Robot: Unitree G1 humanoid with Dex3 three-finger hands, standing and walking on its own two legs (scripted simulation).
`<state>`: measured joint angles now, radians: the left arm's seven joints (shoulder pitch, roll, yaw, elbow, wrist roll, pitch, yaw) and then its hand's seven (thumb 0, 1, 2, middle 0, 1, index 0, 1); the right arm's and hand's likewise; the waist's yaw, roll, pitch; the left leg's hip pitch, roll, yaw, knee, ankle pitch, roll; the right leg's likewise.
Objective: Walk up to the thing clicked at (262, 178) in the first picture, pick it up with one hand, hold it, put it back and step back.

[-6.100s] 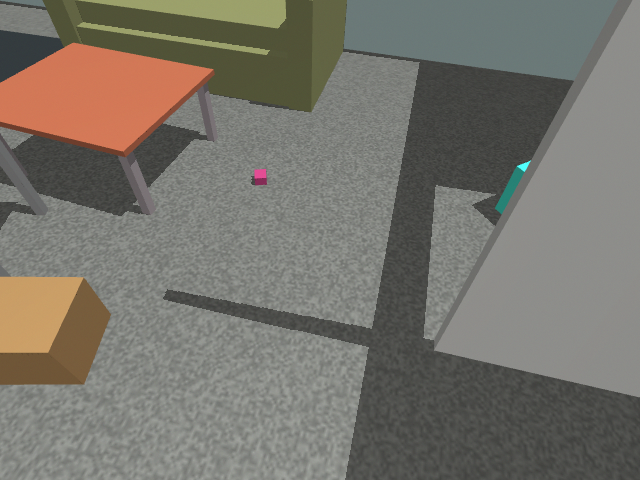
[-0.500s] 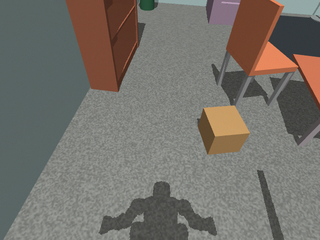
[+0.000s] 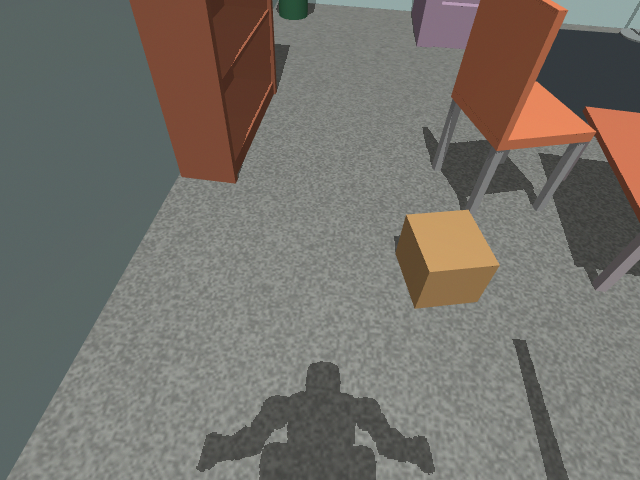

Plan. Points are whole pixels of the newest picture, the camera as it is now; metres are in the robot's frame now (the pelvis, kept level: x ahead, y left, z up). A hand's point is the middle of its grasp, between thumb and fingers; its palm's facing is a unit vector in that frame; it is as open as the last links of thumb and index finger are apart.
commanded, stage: stand
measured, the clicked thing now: out of the picture +0.53 -1.42 -0.76
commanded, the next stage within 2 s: walk up in 0.36 s
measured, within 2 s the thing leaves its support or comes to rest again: neither
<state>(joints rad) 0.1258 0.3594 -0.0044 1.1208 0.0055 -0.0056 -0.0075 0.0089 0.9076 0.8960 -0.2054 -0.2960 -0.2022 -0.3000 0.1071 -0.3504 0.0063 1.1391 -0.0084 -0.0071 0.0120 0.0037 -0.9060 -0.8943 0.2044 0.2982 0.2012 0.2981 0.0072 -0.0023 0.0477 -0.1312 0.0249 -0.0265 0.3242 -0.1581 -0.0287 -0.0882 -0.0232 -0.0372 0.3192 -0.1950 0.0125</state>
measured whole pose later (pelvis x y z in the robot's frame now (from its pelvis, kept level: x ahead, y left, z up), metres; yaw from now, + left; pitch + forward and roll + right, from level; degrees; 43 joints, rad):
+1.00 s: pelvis +0.17 -0.03 -0.02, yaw -30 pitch -1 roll -1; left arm 0.52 0.38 0.05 0.78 0.01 -0.07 0.05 0.01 0.90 0.90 -0.21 -0.30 -0.21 -0.30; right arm 0.15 -0.49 -0.12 0.71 -0.07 0.09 0.14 0.01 -0.91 -0.89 0.20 0.30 0.20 0.30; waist 0.03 0.15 0.07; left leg -0.63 0.08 -0.14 0.99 -0.24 -0.07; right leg -0.15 0.03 0.23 0.52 -0.36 0.04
